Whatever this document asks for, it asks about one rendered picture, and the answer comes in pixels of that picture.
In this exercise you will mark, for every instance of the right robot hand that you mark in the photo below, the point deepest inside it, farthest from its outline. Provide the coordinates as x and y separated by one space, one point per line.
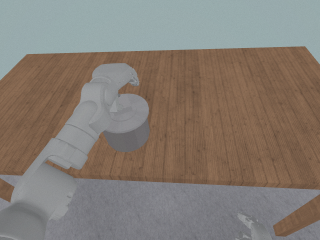
258 230

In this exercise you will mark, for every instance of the table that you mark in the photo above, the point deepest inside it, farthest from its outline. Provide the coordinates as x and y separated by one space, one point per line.
227 116

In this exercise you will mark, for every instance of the lid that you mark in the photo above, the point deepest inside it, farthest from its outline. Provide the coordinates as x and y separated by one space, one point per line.
129 121

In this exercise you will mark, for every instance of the knob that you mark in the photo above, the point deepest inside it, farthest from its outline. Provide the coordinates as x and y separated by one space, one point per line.
124 100

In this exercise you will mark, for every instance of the left robot hand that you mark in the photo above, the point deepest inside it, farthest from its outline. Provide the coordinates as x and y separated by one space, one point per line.
122 74

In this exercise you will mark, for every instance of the left robot upper arm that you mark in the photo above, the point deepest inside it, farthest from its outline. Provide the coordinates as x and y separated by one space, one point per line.
46 196

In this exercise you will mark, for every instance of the left robot forearm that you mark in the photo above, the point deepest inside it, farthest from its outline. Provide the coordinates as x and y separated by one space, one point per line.
74 141

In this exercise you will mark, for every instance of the pot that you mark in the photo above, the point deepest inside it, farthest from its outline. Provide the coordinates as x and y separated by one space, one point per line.
128 141

